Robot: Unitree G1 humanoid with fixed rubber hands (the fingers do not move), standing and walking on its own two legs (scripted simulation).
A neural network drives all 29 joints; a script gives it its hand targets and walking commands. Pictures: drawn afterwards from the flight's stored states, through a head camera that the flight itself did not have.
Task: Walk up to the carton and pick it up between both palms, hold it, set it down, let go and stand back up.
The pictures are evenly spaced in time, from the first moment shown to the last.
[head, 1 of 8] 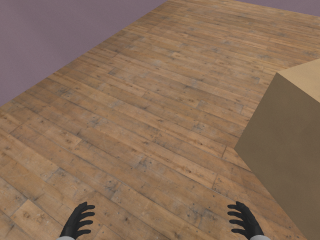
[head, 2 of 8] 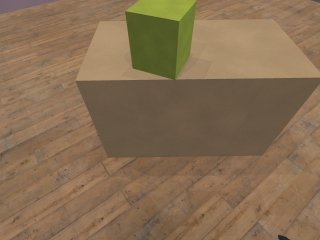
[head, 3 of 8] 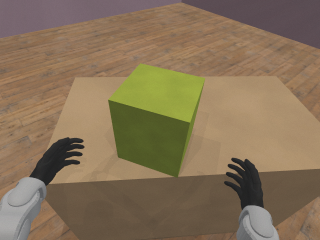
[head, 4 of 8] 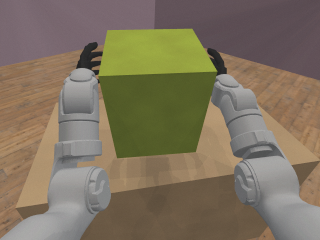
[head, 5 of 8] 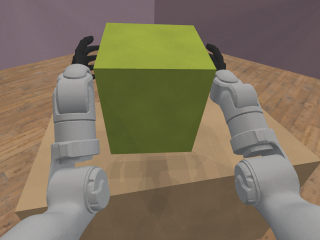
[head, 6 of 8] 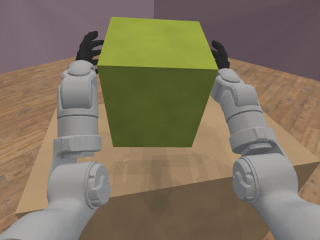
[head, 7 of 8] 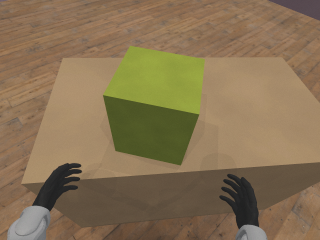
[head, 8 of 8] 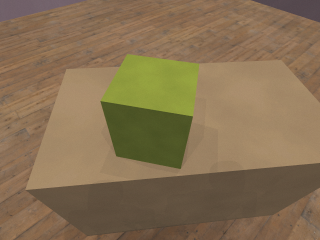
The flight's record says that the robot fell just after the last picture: no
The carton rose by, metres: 0.23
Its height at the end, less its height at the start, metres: +0.00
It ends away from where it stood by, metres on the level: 0.02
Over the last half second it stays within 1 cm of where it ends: yes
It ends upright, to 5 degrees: yes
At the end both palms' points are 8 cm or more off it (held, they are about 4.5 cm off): yes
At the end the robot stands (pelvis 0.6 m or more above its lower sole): yes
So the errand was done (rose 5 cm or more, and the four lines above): yes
